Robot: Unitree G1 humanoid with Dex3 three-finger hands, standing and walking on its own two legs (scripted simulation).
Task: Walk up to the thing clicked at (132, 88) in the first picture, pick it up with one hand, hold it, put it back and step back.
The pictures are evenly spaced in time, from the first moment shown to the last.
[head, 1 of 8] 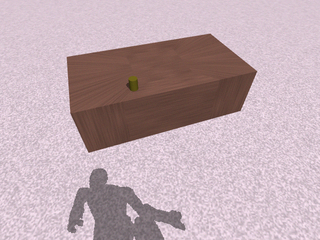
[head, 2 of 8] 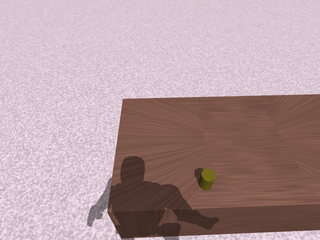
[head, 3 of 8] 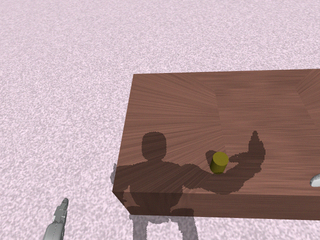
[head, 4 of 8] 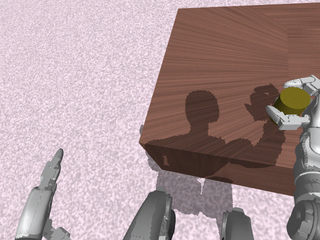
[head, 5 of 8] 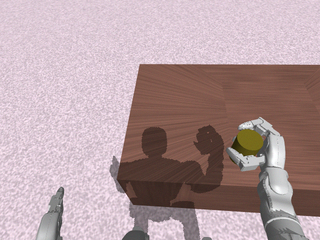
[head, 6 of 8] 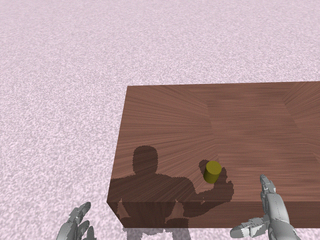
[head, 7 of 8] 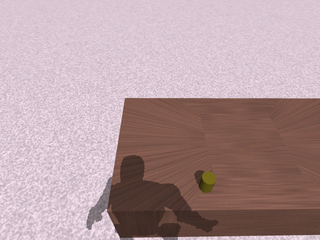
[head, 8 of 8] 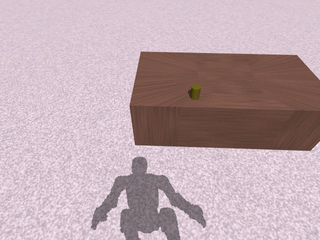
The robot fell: no
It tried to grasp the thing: yes
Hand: right
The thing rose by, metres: 0.32
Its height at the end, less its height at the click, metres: +0.00
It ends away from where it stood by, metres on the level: 0.01
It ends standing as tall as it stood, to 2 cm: yes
